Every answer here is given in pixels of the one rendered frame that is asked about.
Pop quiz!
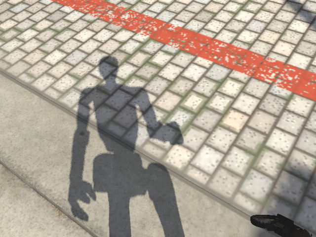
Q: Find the right robot hand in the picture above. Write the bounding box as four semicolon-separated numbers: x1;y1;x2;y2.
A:
250;214;312;237

